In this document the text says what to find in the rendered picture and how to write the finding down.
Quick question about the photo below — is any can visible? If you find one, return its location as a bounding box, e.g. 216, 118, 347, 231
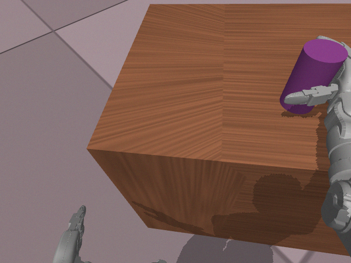
280, 39, 348, 115

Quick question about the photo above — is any right robot arm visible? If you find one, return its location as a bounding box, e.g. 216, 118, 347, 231
321, 92, 351, 257

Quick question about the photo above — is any right robot hand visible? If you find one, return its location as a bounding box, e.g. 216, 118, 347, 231
284, 36, 351, 106

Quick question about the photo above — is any left robot hand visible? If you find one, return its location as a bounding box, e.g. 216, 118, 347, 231
53, 205, 91, 263

